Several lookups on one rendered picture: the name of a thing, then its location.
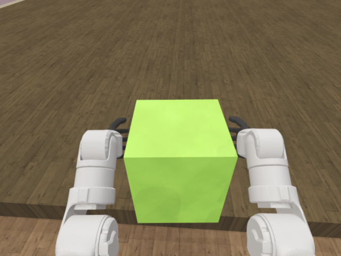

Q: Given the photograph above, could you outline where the right robot hand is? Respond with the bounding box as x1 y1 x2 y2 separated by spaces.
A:
228 116 250 158

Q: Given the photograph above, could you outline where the carton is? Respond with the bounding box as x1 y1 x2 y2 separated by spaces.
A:
124 99 238 223

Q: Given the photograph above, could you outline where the left robot forearm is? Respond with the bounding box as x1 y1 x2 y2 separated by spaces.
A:
55 130 123 256

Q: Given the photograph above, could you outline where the left robot upper arm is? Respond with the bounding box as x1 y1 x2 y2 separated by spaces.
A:
56 215 119 256

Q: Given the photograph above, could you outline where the right robot forearm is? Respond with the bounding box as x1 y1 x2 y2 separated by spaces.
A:
237 129 315 252

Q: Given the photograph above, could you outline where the left robot hand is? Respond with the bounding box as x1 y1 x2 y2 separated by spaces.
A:
107 117 130 159

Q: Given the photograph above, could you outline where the right robot upper arm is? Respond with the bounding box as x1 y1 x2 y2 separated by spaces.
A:
247 213 315 256

